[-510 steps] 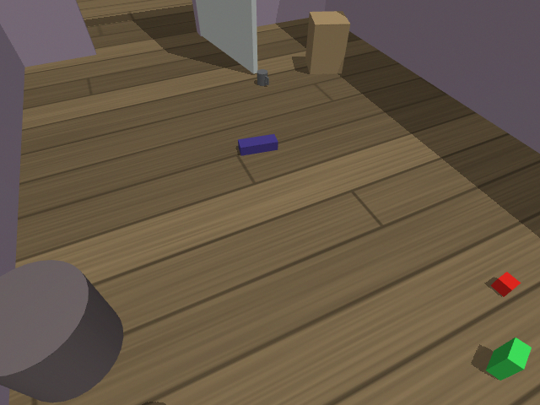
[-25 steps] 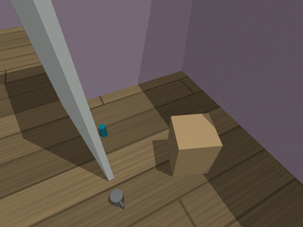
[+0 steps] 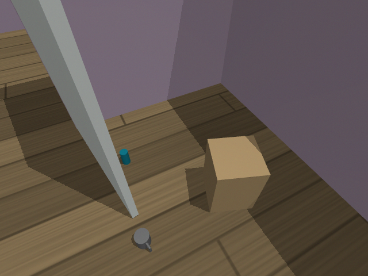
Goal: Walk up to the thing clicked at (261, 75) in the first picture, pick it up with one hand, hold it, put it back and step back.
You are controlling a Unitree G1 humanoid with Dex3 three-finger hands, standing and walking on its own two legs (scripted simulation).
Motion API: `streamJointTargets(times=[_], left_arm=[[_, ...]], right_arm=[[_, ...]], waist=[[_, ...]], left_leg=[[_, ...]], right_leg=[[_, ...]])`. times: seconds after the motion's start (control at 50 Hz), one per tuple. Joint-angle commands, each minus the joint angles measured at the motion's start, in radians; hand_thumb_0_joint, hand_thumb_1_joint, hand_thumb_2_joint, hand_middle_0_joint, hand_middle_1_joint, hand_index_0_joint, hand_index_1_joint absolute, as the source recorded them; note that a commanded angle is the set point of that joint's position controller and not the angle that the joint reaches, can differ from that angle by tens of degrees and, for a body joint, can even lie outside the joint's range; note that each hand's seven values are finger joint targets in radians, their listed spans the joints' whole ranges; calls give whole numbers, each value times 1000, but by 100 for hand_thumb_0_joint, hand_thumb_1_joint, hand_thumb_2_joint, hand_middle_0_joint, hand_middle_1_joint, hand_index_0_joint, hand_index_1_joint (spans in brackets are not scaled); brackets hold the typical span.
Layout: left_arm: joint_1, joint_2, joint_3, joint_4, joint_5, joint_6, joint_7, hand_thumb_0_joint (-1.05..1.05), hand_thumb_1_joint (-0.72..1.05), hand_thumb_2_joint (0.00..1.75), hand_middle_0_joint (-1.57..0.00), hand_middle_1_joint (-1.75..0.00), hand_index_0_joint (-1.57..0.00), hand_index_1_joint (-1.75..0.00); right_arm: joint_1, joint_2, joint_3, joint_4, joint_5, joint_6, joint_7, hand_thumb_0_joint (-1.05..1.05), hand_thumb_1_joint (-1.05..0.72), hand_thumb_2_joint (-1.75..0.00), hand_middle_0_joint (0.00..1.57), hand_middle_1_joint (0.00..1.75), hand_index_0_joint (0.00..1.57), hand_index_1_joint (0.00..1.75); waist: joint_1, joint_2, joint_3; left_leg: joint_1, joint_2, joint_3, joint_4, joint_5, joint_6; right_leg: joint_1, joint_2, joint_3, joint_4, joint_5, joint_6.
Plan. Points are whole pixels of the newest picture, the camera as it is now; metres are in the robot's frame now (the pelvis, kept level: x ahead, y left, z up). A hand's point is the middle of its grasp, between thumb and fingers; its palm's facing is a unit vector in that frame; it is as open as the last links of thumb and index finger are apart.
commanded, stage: stand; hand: left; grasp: from above
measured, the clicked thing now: (144, 241) +0.42 +0.21 -0.74
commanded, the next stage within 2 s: rise first in 0.44 s
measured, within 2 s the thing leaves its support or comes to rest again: neither
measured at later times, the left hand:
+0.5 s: hand out of the picture +0.07 +0.25 -0.16, palm faces -0.04 -0.94 -0.34, open 7.4 cm
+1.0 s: hand out of the picture +0.14 +0.26 -0.19, palm faces -0.11 -0.91 -0.40, open 12.6 cm
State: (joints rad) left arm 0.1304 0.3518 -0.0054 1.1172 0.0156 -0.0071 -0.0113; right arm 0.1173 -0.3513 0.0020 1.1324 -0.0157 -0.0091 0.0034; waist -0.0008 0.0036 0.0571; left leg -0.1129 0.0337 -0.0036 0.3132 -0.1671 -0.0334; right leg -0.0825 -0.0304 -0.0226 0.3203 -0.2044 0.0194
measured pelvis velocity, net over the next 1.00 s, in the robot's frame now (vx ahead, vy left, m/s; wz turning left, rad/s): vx -0.01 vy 0.01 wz -0.02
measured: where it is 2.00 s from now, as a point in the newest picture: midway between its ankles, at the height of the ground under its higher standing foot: outside the picture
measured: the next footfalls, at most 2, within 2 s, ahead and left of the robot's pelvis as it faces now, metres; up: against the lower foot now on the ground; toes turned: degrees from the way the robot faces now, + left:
none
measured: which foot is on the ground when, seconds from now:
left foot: down 0.00-1.00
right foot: down 0.00-1.00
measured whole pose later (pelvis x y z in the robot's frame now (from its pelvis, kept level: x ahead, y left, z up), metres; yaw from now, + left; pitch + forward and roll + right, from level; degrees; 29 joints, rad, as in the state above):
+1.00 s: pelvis -0.01 +0.01 -0.04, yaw -1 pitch +10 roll +0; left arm 0.05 0.30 0.13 0.88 0.19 0.12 0.01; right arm 0.25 -0.24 -0.04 0.68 0.02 -0.06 -0.01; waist -0.03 0.01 -0.05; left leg -0.60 0.04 0.00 0.79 -0.37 -0.02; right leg -0.57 -0.03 0.00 0.78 -0.39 0.03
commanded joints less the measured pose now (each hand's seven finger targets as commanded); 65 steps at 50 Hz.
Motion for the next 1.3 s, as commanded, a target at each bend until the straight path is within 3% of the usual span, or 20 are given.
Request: streamJointTargets(times=[0.0,0.42,0.5,0.52,0.54,0.56,0.58,0.6,0.62,0.64,0.68,0.7,0.74,0.8,0.86,0.9,0.98,1.06,1.14,1.28], left_arm=[[-30,223,46,-62,-5,-19,20,0,90,90,-20,-30,-20,-30],[-30,220,48,-62,-6,-20,18,0,90,90,-20,-30,-20,-30],[-39,225,48,-66,-5,-22,19,0,90,90,-20,-30,-20,-30],[-37,223,47,-67,-4,-23,19,0,82,96,-12,-38,-13,-38],[-387,38,41,-418,-50,-114,30,0,74,98,-17,-46,-15,-46],[-458,99,64,-339,-51,-106,39,0,66,97,-20,-54,-17,-54],[-300,197,134,-179,-25,-68,45,0,58,99,-18,-60,-15,-62],[-223,188,145,-116,-17,-54,32,0,50,94,-17,-68,-15,-70],[-281,202,141,-143,6,-55,22,0,43,95,-13,-76,-13,-78],[-308,256,177,-168,24,-66,17,0,35,94,-13,-84,-14,-84],[-182,217,182,-60,88,-45,-10,0,19,93,-8,-99,-11,-95],[-130,210,200,-54,120,-36,-18,0,11,95,-6,-102,-9,-98],[-84,209,223,-151,136,-18,-11,0,-4,96,-3,-109,-7,-105],[-92,142,187,-219,149,47,18,0,-23,97,-4,-109,-7,-106],[-139,159,186,-296,160,100,37,0,-42,96,-6,-109,-8,-107],[-104,123,173,-308,161,120,41,0,-51,95,-7,-108,-8,-107],[-124,149,201,-439,186,109,45,0,-54,97,-7,-107,-8,-107],[-40,149,216,-551,220,103,49,0,-58,100,-7,-106,-6,-107],[50,132,203,-660,256,135,52,0,-59,100,-7,-107,-6,-108],[130,112,185,-755,270,183,61,0,-56,99,-6,-106,-6,-106]], right_arm=[[-36,-213,-40,-61,6,-17,-12,0,-90,-90,20,30,20,30],[-34,-214,-42,-64,6,-19,-9,0,-90,-90,20,30,20,30],[-30,-211,-41,-66,6,-19,-10,0,-90,-90,20,30,20,30],[-31,-213,-41,-66,6,-19,-10,0,-95,-92,20,30,20,30],[-26,-45,-3,-344,73,-68,-30,0,-101,-93,20,30,20,30],[24,-73,-7,-286,77,-66,-41,0,-96,-92,20,30,20,30],[55,-103,-22,-272,72,-56,-48,0,-96,-92,20,30,20,30],[65,-105,-36,-297,69,-48,-46,0,-94,-91,20,30,20,30],[79,-106,-51,-316,60,-50,-50,0,-94,-91,20,30,20,30],[94,-105,-66,-329,58,-56,-57,0,-94,-91,20,30,20,30],[124,-99,-83,-360,43,-62,-50,0,-96,-91,20,30,20,30],[137,-95,-96,-377,33,-62,-44,0,-95,-91,20,30,20,30],[136,-84,-105,-436,36,-63,-37,0,-95,-91,20,30,20,30],[105,-71,-96,-504,42,-62,-31,0,-93,-91,20,30,20,30],[72,-70,-99,-558,44,-71,-27,0,-92,-91,20,30,20,30],[89,-64,-98,-573,41,-84,-24,0,-90,-90,20,30,20,30],[110,-54,-105,-597,33,-114,-25,0,-90,-90,20,30,20,30],[106,-42,-106,-629,28,-138,-32,0,-90,-90,20,30,20,30],[114,-34,-103,-647,27,-147,-38,0,-90,-90,20,30,20,30],[92,-31,-101,-681,23,-165,-43,0,-90,-90,20,30,20,30]], waist=[[2,-1,-99],[2,5,-64],[-2,-11,-85],[0,-6,-93],[-121,46,-16],[-76,-14,-49],[-63,-36,-47],[-34,-51,-39],[-42,-61,-97],[-25,-29,-171],[-23,-38,-225],[5,-23,-267],[39,44,-349],[22,52,-277],[5,21,-252],[-8,-4,-242],[-16,-4,-299],[-16,49,-357],[-19,64,-402],[-34,54,-409]], left_leg=[[44,108,-68,-22,200,45],[16,102,-71,-46,114,44],[34,104,-70,-34,161,44],[38,106,-69,-30,171,46],[-96,-43,59,47,6,42],[-93,-45,54,54,-9,45],[-120,-49,52,71,-33,48],[-149,-42,52,100,-21,46],[-155,-41,49,129,-3,48],[-150,-39,45,152,24,46],[-208,-43,36,229,70,42],[-232,-50,38,262,89,41],[-213,-56,41,272,121,30],[-265,-45,31,273,65,22],[-331,-32,22,320,-3,22],[-375,-30,21,361,-43,26],[-442,-25,12,469,-43,30],[-485,-22,13,547,-41,29],[-496,-17,6,589,-25,31],[-581,-9,-11,674,-9,36]], right_leg=[[-5,-111,76,-41,183,-40],[-13,-108,83,-60,106,-39],[-10,-109,84,-54,156,-38],[-1,-111,82,-50,169,-38],[-236,14,13,18,104,-22],[-178,12,-1,13,66,-17],[-189,18,-12,23,22,-23],[-206,26,-19,51,13,-26],[-218,28,-17,80,31,-27],[-208,24,-12,117,68,-28],[-248,27,-16,198,112,-31],[-247,25,-12,229,123,-34],[-226,29,-12,256,131,-38],[-299,38,-26,264,54,-40],[-379,45,-33,308,-26,-38],[-429,45,-32,345,-61,-34],[-508,41,-24,444,-56,-30],[-575,36,-12,528,-52,-32],[-600,35,-9,566,-33,-32],[-677,38,-19,646,-32,-32]])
